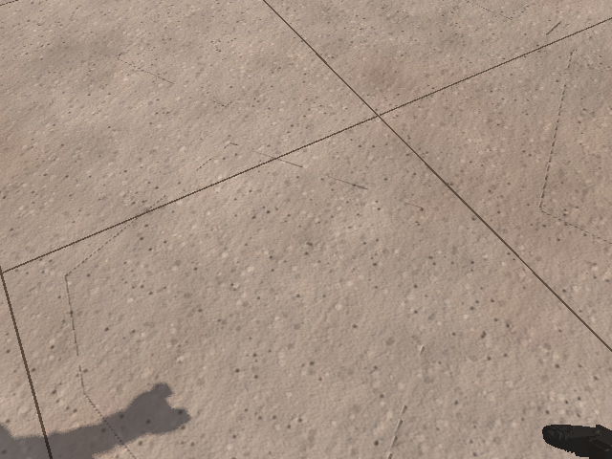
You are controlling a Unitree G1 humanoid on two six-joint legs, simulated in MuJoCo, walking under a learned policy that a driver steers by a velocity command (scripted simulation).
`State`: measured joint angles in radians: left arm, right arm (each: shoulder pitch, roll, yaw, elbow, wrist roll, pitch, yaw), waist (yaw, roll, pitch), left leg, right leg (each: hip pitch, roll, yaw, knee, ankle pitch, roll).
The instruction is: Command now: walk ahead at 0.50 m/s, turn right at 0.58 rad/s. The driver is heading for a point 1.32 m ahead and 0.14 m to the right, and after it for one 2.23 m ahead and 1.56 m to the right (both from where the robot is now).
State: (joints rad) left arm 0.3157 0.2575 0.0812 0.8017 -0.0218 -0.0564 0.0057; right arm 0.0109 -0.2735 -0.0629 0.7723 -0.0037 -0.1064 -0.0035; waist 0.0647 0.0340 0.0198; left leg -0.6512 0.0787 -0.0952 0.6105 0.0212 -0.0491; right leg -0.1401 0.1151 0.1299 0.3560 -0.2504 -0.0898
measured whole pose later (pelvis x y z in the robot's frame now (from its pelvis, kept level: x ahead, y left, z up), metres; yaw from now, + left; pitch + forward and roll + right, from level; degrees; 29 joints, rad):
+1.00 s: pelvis +0.51 -0.12 +0.00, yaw -15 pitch +1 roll -2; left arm 0.33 0.25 0.07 0.80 0.02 -0.10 0.00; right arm 0.17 -0.29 -0.07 0.82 0.02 -0.04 0.02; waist 0.04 0.05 0.01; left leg -0.72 0.11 -0.07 0.85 0.03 -0.01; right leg -0.01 0.04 -0.18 0.23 -0.24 -0.05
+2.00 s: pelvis +0.98 -0.17 -0.01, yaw +14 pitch +1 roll -1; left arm 0.18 0.24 0.03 0.79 0.00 -0.03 -0.01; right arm 0.17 -0.27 -0.04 0.65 -0.01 0.04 -0.02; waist 0.03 0.02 0.04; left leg -0.34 0.03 -0.05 0.57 -0.23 -0.03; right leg -0.32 0.01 -0.04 0.49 -0.18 -0.02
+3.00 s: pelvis +1.28 -0.07 -0.01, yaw +1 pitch +1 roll +2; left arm 0.30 0.31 0.07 0.81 -0.03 -0.04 0.01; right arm 0.23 -0.25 -0.06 0.71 -0.01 -0.10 0.01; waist 0.01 -0.05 0.02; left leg -0.25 -0.01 0.08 0.42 -0.18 0.02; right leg -0.51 -0.06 0.05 1.19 -0.32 -0.02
